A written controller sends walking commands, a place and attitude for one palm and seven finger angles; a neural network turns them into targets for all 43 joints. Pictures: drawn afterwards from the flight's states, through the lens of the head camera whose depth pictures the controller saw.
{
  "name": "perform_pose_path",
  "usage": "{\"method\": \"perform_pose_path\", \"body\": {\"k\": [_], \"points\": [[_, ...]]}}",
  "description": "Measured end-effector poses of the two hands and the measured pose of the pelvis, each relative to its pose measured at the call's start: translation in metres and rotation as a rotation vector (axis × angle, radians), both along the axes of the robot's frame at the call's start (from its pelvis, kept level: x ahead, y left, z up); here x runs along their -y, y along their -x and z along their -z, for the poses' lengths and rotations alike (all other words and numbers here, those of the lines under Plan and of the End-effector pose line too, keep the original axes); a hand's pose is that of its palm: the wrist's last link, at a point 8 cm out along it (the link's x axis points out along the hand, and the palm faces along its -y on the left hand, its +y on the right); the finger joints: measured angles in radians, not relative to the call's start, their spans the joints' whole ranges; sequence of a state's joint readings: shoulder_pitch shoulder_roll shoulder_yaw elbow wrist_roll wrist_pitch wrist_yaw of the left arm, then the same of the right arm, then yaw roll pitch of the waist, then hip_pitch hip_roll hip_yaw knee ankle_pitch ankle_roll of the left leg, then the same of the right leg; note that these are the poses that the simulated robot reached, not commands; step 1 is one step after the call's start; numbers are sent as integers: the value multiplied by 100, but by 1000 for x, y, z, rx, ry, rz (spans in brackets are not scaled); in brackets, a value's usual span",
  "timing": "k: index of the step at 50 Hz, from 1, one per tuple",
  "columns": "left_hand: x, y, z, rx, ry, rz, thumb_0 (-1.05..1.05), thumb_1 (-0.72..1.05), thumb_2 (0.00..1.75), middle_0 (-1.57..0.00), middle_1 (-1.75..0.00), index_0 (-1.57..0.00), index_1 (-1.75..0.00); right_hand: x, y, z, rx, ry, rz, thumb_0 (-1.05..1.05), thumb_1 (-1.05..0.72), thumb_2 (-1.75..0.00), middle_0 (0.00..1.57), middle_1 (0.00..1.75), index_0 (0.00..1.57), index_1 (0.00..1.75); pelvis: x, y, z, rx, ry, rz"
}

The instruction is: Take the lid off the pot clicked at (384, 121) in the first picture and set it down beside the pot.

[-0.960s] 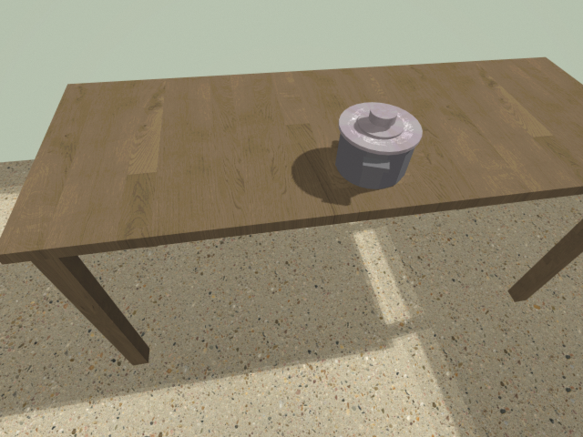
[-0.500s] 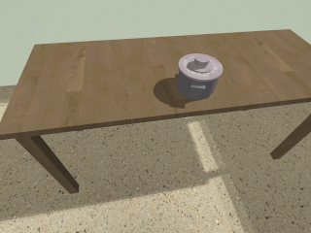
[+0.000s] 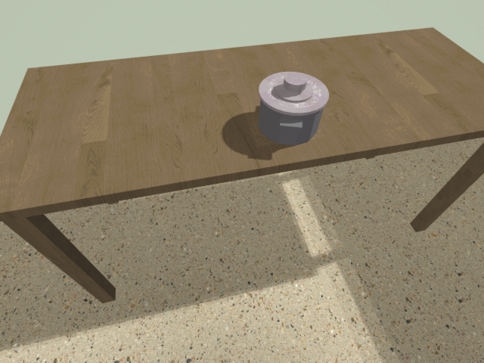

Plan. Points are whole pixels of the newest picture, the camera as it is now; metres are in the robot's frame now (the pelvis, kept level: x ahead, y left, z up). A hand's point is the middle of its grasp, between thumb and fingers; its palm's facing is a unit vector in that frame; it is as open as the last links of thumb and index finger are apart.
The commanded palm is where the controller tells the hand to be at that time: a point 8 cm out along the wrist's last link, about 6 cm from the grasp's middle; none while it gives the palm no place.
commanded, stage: walk to a spot facing it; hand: left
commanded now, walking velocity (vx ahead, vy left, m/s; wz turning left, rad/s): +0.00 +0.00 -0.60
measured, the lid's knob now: (295, 82) +0.71 -0.07 +0.07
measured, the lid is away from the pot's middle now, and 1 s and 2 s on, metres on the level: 0.00 0.00 0.00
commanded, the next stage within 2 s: none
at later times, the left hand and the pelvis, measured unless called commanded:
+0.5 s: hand out of the picture +0.11 +0.21 -0.17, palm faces -0.18 -0.96 -0.23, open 7.4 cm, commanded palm none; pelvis -0.02 +0.01 +0.00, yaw -15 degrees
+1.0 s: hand (189, 357) +0.15 +0.11 -0.16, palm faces -0.54 -0.81 -0.23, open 7.4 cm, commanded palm none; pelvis -0.01 -0.02 +0.00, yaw -35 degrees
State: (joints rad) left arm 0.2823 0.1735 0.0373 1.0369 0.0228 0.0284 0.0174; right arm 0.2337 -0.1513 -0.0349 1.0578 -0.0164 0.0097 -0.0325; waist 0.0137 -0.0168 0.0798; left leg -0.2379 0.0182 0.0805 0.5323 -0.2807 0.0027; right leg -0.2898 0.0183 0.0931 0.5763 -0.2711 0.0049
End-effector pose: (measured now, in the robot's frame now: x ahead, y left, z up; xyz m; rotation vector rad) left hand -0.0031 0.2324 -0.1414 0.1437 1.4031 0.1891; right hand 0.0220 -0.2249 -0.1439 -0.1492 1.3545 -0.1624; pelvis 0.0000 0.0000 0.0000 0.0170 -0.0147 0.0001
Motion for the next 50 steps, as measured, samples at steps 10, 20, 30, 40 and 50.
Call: {"method": "perform_pose_path", "body": {"k": [10, 20, 30, 40, 50], "points": [[-1, -23, -6, 30, -52, 58, 1, 91, 90, -20, -30, -20, -29, 40, -18, 2, 62, 47, 51, 1, -90, -90, 20, 30, 20, 30, 13, 5, 5, -29, -5, 80], [-23, -67, 4, 72, -17, 198, 1, 91, 90, -20, -30, -20, -29, 38, -43, -33, 295, 143, 122, 1, -90, -90, 20, 30, 20, 30, -12, 14, 4, -39, -5, 206], [-8, -144, -17, 205, -13, 359, 1, 91, 90, -20, -30, -19, -29, 26, 18, -30, 202, 93, 216, 1, -90, -90, 20, 30, 20, 30, -5, 18, -4, -33, 1, 340], [56, -175, -23, 223, -47, 558, 1, 91, 90, -20, -30, -20, -29, 59, 104, -2, 56, 78, 424, 1, -90, -90, 20, 30, 20, 30, 23, 22, 4, -40, 3, 468], [76, -178, -9, 126, 17, 666, 1, 91, 90, -20, -30, -20, -30, 69, 109, -32, 134, 174, 553, 1, -90, -90, 20, 30, 20, 30, 19, 10, -3, -29, 2, 612]]}}
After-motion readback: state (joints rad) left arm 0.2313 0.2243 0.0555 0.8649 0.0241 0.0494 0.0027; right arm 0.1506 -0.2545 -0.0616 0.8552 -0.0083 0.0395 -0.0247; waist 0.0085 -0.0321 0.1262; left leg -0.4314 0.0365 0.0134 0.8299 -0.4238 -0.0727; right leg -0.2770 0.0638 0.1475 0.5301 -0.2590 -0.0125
